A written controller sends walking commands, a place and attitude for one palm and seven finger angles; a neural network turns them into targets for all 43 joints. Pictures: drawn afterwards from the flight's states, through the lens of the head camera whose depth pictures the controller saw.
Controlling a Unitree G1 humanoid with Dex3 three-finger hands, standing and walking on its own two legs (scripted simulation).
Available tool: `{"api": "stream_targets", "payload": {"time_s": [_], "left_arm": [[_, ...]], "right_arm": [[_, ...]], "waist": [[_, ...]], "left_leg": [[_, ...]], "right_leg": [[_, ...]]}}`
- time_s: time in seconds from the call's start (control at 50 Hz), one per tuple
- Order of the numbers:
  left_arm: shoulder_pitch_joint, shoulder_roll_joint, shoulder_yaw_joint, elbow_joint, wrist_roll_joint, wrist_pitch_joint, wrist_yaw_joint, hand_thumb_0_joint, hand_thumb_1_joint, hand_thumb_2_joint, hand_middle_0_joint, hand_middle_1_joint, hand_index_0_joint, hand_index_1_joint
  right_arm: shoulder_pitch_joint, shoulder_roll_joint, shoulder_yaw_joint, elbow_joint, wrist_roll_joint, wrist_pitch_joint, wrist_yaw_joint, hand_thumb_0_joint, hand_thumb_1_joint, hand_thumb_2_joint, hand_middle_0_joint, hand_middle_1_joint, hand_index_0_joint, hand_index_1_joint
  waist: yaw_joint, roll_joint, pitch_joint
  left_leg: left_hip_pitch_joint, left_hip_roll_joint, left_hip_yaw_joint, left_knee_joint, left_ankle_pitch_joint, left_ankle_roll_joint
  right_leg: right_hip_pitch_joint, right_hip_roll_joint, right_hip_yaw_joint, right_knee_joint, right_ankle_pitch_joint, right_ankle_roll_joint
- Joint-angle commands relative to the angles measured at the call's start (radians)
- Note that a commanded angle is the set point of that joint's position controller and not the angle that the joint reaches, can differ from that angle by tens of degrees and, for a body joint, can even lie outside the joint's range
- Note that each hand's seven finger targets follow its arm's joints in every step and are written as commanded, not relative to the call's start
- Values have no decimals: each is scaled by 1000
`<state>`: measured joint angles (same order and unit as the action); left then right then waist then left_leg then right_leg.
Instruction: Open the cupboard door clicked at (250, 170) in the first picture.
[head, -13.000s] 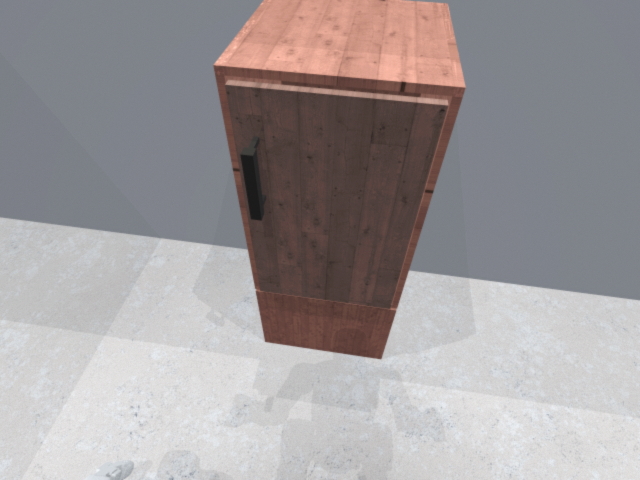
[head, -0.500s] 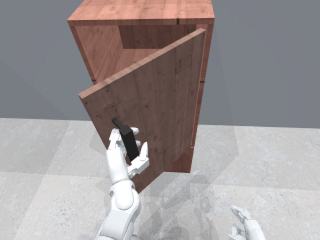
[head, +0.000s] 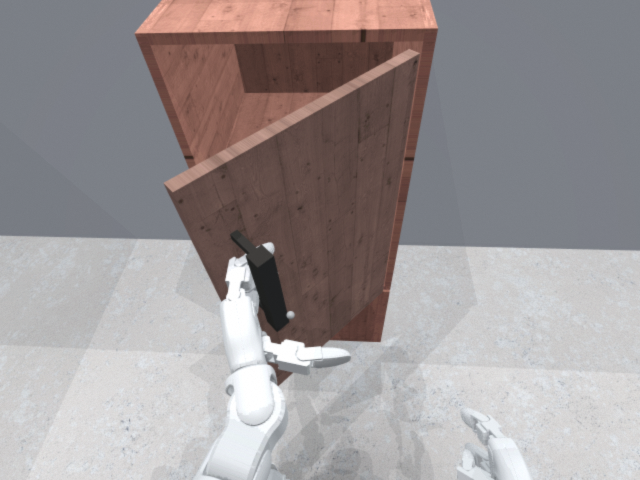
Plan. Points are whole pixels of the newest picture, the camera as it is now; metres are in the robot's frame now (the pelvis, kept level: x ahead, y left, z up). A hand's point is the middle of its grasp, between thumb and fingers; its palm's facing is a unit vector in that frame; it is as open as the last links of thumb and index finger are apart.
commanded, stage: open thumb and fingers to let go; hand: left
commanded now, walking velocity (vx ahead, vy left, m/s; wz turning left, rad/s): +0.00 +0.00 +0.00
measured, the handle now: (260, 282) +0.35 +0.09 +0.06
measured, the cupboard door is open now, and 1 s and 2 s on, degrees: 46 52 51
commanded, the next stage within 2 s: slide the hand sideways off the handle in 0.08 s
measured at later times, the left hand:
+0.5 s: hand (296, 356) +0.25 +0.04 +0.06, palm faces -0.17 -0.98 +0.06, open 16.3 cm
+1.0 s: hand (258, 384) +0.22 +0.07 +0.06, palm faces -0.12 -0.99 +0.02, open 16.1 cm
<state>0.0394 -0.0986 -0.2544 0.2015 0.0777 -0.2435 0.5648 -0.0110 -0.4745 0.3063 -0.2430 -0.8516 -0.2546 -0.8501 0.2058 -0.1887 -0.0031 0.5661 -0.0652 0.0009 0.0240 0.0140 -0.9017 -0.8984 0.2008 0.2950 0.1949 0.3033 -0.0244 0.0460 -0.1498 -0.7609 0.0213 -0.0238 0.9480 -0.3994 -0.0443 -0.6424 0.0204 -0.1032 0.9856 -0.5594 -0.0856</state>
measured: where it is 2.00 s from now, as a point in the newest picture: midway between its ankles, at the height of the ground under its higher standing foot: outside the picture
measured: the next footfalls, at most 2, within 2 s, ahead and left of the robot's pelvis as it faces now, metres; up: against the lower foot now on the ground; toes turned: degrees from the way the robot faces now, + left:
none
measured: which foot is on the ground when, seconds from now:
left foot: down 0.00-1.00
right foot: down 0.00-1.00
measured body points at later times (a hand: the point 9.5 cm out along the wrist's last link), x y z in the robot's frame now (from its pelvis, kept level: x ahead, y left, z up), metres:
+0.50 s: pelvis -0.02 +0.04 +0.00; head +0.02 +0.02 +0.44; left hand +0.25 +0.09 +0.06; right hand +0.14 -0.19 -0.10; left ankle +0.04 +0.15 -0.68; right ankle -0.04 -0.06 -0.68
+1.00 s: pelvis -0.01 +0.03 -0.01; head +0.03 +0.02 +0.44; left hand +0.22 +0.13 +0.06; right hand +0.16 -0.19 -0.09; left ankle +0.04 +0.15 -0.68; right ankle -0.04 -0.06 -0.68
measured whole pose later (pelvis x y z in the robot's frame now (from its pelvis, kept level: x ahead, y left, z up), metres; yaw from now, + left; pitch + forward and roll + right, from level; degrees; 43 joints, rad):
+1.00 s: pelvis -0.01 +0.03 -0.01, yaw -2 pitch +11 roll +0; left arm 0.35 0.04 -0.29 -0.09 0.01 -0.33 0.13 -0.02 -0.50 0.30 -0.19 -0.32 -0.20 -0.32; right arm 0.24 -0.20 0.03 0.41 -0.02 0.03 0.03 0.01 -0.90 -0.90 0.20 0.30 0.20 0.30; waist -0.02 0.04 -0.12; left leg -0.79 0.02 0.01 1.03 -0.43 0.00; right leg -0.67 0.02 -0.06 1.04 -0.56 -0.04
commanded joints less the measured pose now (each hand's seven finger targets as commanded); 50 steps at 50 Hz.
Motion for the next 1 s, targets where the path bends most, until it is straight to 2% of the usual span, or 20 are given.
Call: {"api": "stream_targets", "payload": {"time_s": [0.0, 0.04, 0.08, 0.16, 0.18, 0.2, 0.22, 0.26, 0.28, 0.32, 0.36, 0.38, 0.44, 0.5, 0.58, 0.64, 0.72, 0.8, 0.92, 0.98], "left_arm": [[-184, -158, -30, -233, 16, -55, 16, 0, -500, 300, -167, -400, -167, -400], [-201, -162, -32, -243, 12, -50, 23, 0, -500, 300, -150, -300, -150, -300], [-184, -148, -11, -220, 9, -39, 30, 0, -500, 300, -150, -300, -150, -300], [-250, -174, -20, -204, 10, -34, 46, 0, -500, 300, -150, -300, -150, -300], [-252, -52, -248, -211, 111, -89, -178, 0, -500, 300, -150, -300, -150, -300], [-278, 18, -167, -312, 63, -148, -296, 0, -500, 300, -150, -300, -150, -300], [-263, 49, -163, -325, 47, -180, -372, 0, -500, 300, -150, -300, -150, -300], [-195, 52, -149, -331, -15, -212, -484, 0, -500, 300, -150, -300, -150, -300], [-174, 29, -149, -348, -57, -209, -513, 0, -500, 300, -150, -300, -150, -300], [-148, -18, -128, -306, -129, -185, -510, 0, -500, 300, -150, -300, -150, -300], [-144, -9, -75, -265, -154, -155, -461, 0, -500, 300, -150, -300, -150, -300], [-156, 0, -57, -267, -146, -145, -430, 0, -500, 300, -150, -300, -150, -300], [-170, 23, -35, -266, -81, -139, -349, 0, -500, 300, -150, -300, -150, -300], [-100, 45, -34, -284, -13, -146, -315, 0, -500, 300, -150, -300, -150, -300], [-31, 55, -36, -347, -24, -144, -335, 0, -500, 300, -150, -300, -150, -300], [-12, 65, -32, -378, -54, -126, -354, 0, -500, 300, -150, -300, -150, -300], [89, 73, -22, -417, -71, -123, -368, 0, -500, 300, -150, -300, -150, -300], [131, 91, -10, -461, -87, -131, -389, 0, -500, 300, -150, -300, -150, -300], [224, 131, 10, -513, -73, -151, -416, 0, -500, 300, -150, -300, -150, -300], [282, 148, 29, -556, -88, -155, -435, 0, -500, 300, -150, -300, -150, -300]], "right_arm": [[-70, -74, -27, -158, 5, -52, 2, 0, -900, -900, 200, 300, 200, 300], [-73, -74, -25, -158, 5, -52, 2, 0, -900, -900, 200, 300, 200, 300], [-81, -74, -23, -158, 4, -51, 1, 0, -900, -900, 200, 300, 200, 300], [-94, -72, -18, -149, 3, -54, 5, 0, -900, -900, 200, 300, 200, 300], [-41, -120, -16, -129, 10, -41, 21, 0, -900, -900, 200, 300, 200, 300], [-19, -112, -39, -165, 21, -40, 20, 0, -900, -900, 200, 300, 200, 300], [-16, -113, -37, -176, 25, -38, 16, 0, -900, -900, 200, 300, 200, 300], [-19, -108, -32, -200, 38, -45, 10, 0, -900, -900, 200, 300, 200, 300], [-20, -106, -29, -219, 49, -46, 10, 0, -900, -900, 200, 300, 200, 300], [-39, -101, -21, -232, 63, -51, 3, 0, -900, -900, 200, 300, 200, 300], [-53, -111, -17, -235, 67, -48, -2, 0, -900, -900, 200, 300, 200, 300], [-58, -116, -18, -239, 64, -45, -2, 0, -900, -900, 200, 300, 200, 300], [-59, -115, -19, -246, 51, -36, 6, 0, -900, -900, 200, 300, 200, 300], [-56, -111, -23, -262, 44, -23, 16, 0, -900, -900, 200, 300, 200, 300], [-47, -110, -25, -286, 50, -9, 21, 0, -900, -900, 200, 300, 200, 300], [-57, -109, -16, -298, 53, -2, 12, 0, -900, -900, 200, 300, 200, 300], [-49, -109, -14, -307, 56, -3, 3, 0, -900, -900, 200, 300, 200, 300], [-48, -111, -13, -312, 56, -13, -1, 0, -900, -900, 200, 300, 200, 300], [-39, -109, -15, -319, 53, -20, -1, 0, -900, -900, 200, 300, 200, 300], [-29, -109, -18, -326, 54, -26, -2, 0, -900, -900, 200, 300, 200, 300]], "waist": [[-4, -134, -252], [-4, -123, -263], [6, -131, -242], [-4, -126, -219], [-104, -165, -125], [-58, -99, -247], [-42, -70, -308], [-43, -80, -302], [-33, -50, -307], [-32, -88, -219], [-27, -155, -146], [-16, -183, -139], [-8, -157, -130], [13, -106, -178], [24, -86, -214], [17, -66, -173], [15, -112, -150], [8, -117, -127], [9, -73, -135], [17, -75, -179]], "left_leg": [[206, -36, 1, -35, 213, 58], [217, -36, 2, -35, 214, 57], [208, -34, -1, -40, 208, 56], [212, -32, -4, -38, 182, 56], [188, -43, -9, -29, 200, 82], [214, -43, -6, -20, 232, 83], [235, -48, -5, -13, 260, 86], [246, -43, -4, -13, 246, 85], [268, -42, -3, -25, 242, 84], [260, -35, -2, -46, 156, 78], [230, -31, -7, -68, 76, 73], [222, -31, -12, -79, 61, 73], [207, -30, -9, -76, 43, 74], [203, -28, -1, -62, 72, 73], [218, -27, 2, -66, 95, 70], [210, -29, 11, -73, 69, 71], [207, -23, 3, -77, 76, 69], [189, -25, 2, -68, 75, 70], [179, -26, 1, -42, 100, 69], [185, -30, 3, -30, 134, 71]], "right_leg": [[90, -52, 104, -187, 578, 94], [85, -48, 99, -186, 564, 92], [85, -42, 93, -190, 530, 85], [33, -32, 77, -189, 433, 78], [-25, -36, 110, -163, 522, 84], [32, -42, 120, -140, 571, 73], [69, -46, 128, -121, 629, 70], [72, -47, 127, -129, 630, 76], [68, -36, 116, -133, 568, 64], [15, -19, 90, -174, 398, 63], [-20, -14, 83, -205, 258, 65], [-21, -13, 77, -204, 217, 64], [-59, -14, 73, -180, 178, 61], [-54, -13, 76, -148, 205, 51], [-14, -7, 77, -147, 238, 44], [-16, -6, 84, -169, 227, 50], [-11, 0, 73, -167, 238, 53], [-17, -2, 79, -164, 247, 58], [-33, -3, 83, -134, 280, 55], [-2, -2, 89, -125, 331, 56]]}}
